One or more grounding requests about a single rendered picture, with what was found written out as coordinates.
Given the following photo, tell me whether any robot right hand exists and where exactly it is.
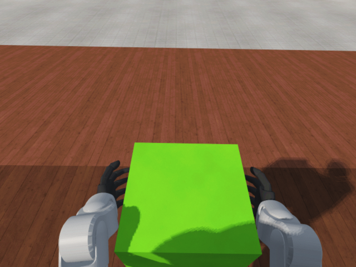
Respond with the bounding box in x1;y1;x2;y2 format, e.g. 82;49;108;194
245;167;275;219

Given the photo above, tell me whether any robot left forearm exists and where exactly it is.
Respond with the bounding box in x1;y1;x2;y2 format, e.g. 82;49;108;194
58;192;118;267

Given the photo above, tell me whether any robot left hand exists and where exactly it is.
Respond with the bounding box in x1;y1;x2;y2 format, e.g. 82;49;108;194
97;160;130;208

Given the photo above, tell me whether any robot right forearm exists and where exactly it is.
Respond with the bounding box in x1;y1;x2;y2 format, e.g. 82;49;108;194
256;200;323;267

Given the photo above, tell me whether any carton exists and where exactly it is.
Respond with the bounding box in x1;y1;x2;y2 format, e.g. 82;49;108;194
114;142;262;267

